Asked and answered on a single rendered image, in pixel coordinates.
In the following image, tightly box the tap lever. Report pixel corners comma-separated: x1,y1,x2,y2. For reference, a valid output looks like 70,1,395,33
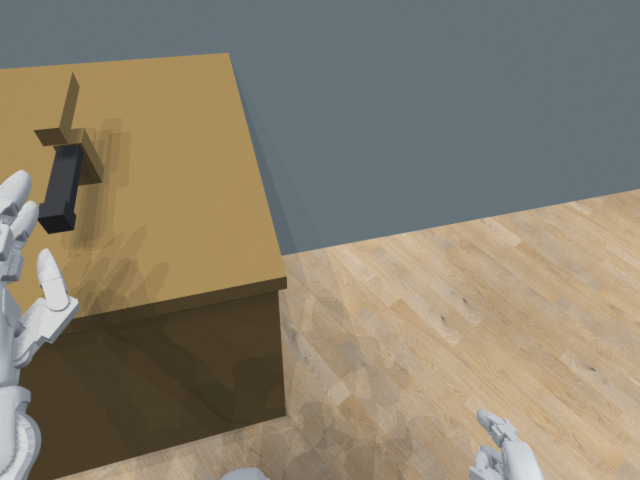
38,145,84,234

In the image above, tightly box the robot left forearm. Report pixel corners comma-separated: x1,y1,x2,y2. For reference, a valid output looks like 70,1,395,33
0,386,41,480

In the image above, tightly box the counter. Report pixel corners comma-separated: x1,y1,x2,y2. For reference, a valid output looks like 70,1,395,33
0,53,287,480

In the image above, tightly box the right robot hand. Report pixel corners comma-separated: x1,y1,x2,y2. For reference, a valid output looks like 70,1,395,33
469,409,545,480

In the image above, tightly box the left robot hand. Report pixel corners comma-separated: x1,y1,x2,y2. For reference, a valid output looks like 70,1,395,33
0,170,79,388

